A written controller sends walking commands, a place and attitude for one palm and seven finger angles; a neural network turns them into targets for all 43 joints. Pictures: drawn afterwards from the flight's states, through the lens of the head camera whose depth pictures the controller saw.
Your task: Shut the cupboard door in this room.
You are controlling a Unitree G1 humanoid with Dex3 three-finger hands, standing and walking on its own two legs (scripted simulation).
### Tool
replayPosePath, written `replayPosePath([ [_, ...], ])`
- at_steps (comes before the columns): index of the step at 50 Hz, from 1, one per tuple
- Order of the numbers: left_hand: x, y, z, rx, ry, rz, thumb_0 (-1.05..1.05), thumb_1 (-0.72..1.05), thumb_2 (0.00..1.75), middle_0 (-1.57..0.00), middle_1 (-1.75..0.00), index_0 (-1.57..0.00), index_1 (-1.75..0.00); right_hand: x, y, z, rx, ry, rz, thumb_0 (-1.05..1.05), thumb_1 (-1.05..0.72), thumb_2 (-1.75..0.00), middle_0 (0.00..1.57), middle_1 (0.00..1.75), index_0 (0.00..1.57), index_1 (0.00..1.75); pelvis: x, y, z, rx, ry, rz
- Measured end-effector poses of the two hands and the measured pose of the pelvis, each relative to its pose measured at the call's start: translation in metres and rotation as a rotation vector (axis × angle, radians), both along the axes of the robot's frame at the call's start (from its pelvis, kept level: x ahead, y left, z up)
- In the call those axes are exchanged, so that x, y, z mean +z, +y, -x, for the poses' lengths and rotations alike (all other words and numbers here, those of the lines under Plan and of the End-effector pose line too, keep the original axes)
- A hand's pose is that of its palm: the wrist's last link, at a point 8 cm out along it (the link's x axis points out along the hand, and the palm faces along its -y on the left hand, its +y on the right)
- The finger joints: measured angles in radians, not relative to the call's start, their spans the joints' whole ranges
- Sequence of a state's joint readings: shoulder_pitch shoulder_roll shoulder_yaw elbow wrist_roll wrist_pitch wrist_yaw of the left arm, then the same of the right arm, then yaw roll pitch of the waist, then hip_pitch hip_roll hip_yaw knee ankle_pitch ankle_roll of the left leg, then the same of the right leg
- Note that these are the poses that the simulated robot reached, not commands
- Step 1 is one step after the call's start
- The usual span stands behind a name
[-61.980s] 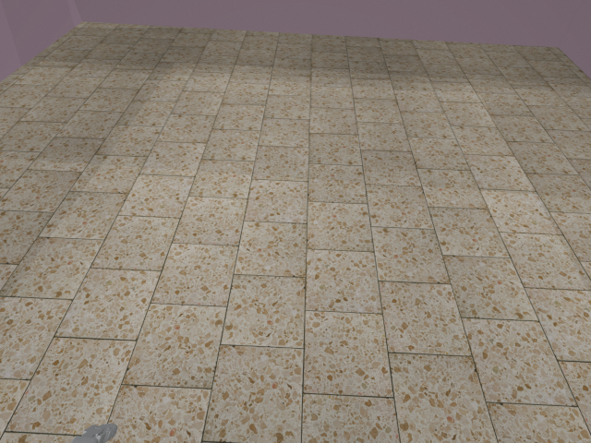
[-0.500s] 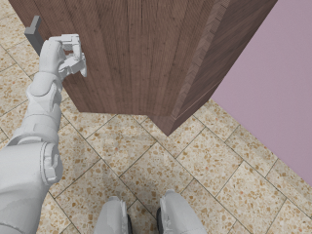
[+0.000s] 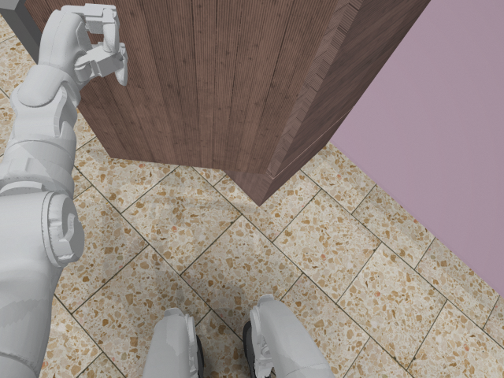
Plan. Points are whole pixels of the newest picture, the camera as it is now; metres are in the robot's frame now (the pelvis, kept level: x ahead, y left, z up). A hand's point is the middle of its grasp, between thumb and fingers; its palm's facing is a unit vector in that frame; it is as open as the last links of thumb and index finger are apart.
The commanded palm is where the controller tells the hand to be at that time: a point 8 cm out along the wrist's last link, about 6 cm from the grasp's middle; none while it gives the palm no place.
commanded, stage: push the door shut along its arc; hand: left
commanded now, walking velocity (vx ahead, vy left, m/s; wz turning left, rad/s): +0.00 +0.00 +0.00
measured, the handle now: (43, 37) +0.60 +0.21 +0.08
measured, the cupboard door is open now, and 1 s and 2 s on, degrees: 42 28 28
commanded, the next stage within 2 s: pull the fist back off the door in 0.30 s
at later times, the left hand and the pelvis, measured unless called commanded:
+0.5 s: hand (132, 21) +0.62 +0.10 +0.09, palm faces -0.09 -0.99 +0.13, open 3.3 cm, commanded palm +0.60 +0.10 +0.08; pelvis +0.00 +0.00 -0.02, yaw -2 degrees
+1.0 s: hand (150, 56) +0.57 +0.08 +0.08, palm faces +0.12 -0.99 -0.02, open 3.1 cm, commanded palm +0.51 +0.12 +0.08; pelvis +0.03 -0.01 +0.03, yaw +0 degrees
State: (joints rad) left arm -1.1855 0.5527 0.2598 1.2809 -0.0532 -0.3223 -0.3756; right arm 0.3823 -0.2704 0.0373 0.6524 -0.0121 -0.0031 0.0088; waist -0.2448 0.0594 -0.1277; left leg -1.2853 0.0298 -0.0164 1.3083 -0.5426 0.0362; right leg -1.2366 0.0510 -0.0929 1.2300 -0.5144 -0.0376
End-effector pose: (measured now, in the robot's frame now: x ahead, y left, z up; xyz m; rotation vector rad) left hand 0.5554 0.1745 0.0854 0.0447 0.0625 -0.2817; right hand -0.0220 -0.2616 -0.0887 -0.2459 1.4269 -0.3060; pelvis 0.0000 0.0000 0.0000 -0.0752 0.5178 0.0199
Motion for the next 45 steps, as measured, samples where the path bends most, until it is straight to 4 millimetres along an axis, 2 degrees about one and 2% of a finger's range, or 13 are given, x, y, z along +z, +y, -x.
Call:
replayPosePath([
  [9, 0.001, -0.009, -0.018, -0.030, 0.005, 0.009, 0.05, 0.97, 0.97, -1.30, -1.50, -1.30, -1.50, -0.001, -0.002, 0.009, -0.004, 0.007, 0.030, 0.00, -0.90, -0.90, 0.20, 0.30, 0.20, 0.30, -0.008, 0.000, 0.002, 0.001, 0.025, 0.010],
  [21, 0.002, -0.027, -0.043, -0.067, 0.011, 0.015, 0.03, 0.98, 0.98, -1.30, -1.50, -1.30, -1.50, -0.006, 0.008, 0.034, -0.042, 0.057, 0.034, 0.00, -0.90, -0.90, 0.20, 0.30, 0.20, 0.30, -0.019, 0.000, 0.004, -0.007, 0.064, 0.019],
  [25, -0.006, -0.021, -0.050, 0.193, 0.029, 0.162, 0.03, 0.93, 0.95, -1.30, -1.50, -1.30, -1.50, -0.005, 0.018, 0.041, -0.023, 0.080, -0.005, 0.00, -0.90, -0.90, 0.20, 0.30, 0.20, 0.30, -0.020, 0.001, 0.004, -0.015, 0.081, 0.020],
  [28, -0.012, -0.018, -0.046, 0.387, 0.001, 0.109, 0.03, 0.92, 0.93, -1.30, -1.50, -1.30, -1.50, -0.005, 0.028, 0.045, -0.008, 0.107, -0.069, 0.00, -0.90, -0.90, 0.20, 0.29, 0.20, 0.30, -0.018, 0.000, 0.002, -0.018, 0.090, 0.014],
  [30, -0.015, -0.022, -0.042, 0.430, -0.035, 0.029, 0.02, 0.91, 0.93, -1.30, -1.50, -1.30, -1.50, -0.004, 0.034, 0.047, -0.014, 0.127, -0.112, 0.00, -0.90, -0.90, 0.20, 0.29, 0.20, 0.30, -0.015, 0.000, 0.000, -0.018, 0.088, 0.009],
  [33, -0.018, -0.034, -0.034, 0.401, -0.046, -0.012, 0.02, 0.91, 0.92, -1.30, -1.50, -1.30, -1.50, -0.001, 0.039, 0.048, -0.036, 0.151, -0.151, 0.00, -0.90, -0.90, 0.20, 0.30, 0.20, 0.30, -0.008, -0.002, -0.004, -0.014, 0.077, 0.003],
  [37, -0.018, -0.049, -0.027, 0.374, 0.004, 0.033, 0.02, 0.90, 0.91, -1.30, -1.50, -1.30, -1.50, 0.006, 0.037, 0.043, -0.051, 0.147, -0.157, 0.00, -0.90, -0.90, 0.20, 0.30, 0.20, 0.30, 0.003, -0.004, -0.010, -0.013, 0.056, -0.005],
  [45, 0.000, -0.052, -0.006, 0.390, -0.041, 0.009, 0.02, 0.90, 0.91, -1.30, -1.50, -1.30, -1.50, 0.015, 0.017, 0.017, -0.029, 0.079, -0.150, 0.00, -0.90, -0.90, 0.20, 0.30, 0.20, 0.30, 0.020, -0.008, -0.024, -0.023, 0.005, -0.030],
])
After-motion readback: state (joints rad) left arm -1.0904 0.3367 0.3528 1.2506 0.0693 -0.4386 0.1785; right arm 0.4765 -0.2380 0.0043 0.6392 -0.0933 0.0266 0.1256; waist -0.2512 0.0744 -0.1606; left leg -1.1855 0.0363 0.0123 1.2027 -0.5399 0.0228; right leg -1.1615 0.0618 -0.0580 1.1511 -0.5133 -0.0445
